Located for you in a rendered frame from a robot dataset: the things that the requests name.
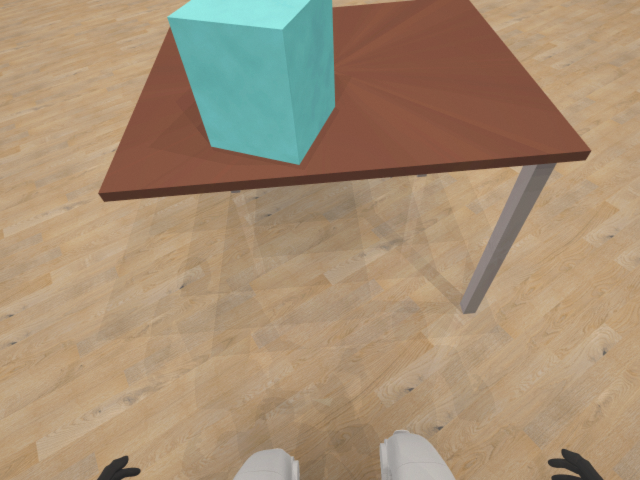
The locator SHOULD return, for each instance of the carton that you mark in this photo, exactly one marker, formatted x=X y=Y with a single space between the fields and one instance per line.
x=261 y=72

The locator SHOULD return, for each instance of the right robot thigh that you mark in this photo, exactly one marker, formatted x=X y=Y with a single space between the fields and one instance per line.
x=407 y=456

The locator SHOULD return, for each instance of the robot thigh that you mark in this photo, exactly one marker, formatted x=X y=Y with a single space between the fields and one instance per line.
x=407 y=456
x=272 y=464

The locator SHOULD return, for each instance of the left robot thigh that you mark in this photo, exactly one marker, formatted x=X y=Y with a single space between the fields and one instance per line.
x=272 y=464

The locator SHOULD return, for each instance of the table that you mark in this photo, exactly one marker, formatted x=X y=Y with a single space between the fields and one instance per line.
x=421 y=87

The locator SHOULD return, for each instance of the left robot hand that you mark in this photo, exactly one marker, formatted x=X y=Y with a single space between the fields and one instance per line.
x=115 y=471

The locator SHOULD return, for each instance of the right robot hand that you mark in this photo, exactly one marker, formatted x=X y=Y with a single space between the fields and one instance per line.
x=575 y=463

